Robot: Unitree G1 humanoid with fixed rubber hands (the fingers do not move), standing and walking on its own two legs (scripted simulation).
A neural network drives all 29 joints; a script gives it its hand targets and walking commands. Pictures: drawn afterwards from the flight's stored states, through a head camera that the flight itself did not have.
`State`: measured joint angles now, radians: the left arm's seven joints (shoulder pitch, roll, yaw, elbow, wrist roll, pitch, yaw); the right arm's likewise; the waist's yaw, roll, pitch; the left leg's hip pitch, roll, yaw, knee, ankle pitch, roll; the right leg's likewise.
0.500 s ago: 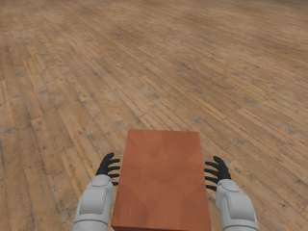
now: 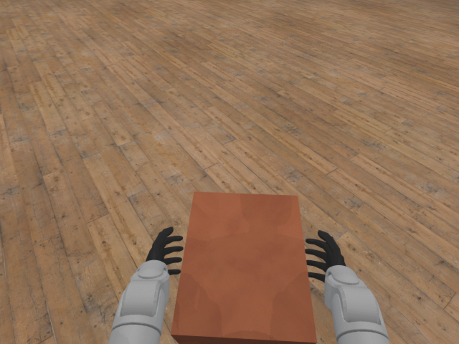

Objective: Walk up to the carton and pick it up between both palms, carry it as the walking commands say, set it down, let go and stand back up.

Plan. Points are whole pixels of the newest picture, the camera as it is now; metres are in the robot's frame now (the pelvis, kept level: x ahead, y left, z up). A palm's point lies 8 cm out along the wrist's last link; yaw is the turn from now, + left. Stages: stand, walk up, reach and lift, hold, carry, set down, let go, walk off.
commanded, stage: carry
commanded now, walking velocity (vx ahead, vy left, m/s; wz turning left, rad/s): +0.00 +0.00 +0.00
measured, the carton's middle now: (243, 268) +0.32 -0.01 -0.07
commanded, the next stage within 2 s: hold in 0.76 s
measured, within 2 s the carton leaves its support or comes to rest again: neither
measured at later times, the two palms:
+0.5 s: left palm (163, 270) +0.27 +0.14 +0.01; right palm (343, 276) +0.27 -0.18 +0.01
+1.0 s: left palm (150, 258) +0.26 +0.15 +0.06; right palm (334, 249) +0.29 -0.16 +0.05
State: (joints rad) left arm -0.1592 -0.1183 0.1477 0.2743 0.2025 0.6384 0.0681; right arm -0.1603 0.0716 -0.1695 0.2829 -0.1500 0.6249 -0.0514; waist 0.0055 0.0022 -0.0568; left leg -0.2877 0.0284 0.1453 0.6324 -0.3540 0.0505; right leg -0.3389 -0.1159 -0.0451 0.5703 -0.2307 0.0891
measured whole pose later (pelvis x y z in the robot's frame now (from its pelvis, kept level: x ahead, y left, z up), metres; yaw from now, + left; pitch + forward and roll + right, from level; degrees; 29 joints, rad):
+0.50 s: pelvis -0.01 -0.01 +0.00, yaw +0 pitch +0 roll -1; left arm -0.16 -0.12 0.15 0.29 0.21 0.62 0.07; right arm -0.16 0.07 -0.17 0.30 -0.15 0.61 -0.05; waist 0.00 0.00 -0.06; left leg -0.29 0.05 0.14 0.61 -0.33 0.03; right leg -0.34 -0.10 -0.06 0.55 -0.21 0.07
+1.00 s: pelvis -0.01 -0.02 +0.02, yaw +10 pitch -3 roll +0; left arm -0.29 -0.16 0.19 0.35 0.24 0.67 0.12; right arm -0.27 0.11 -0.26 0.29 -0.24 0.68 -0.05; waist -0.05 0.02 -0.05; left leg -0.18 -0.05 -0.05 0.43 -0.20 0.02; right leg -0.18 -0.03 0.12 0.42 -0.19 0.00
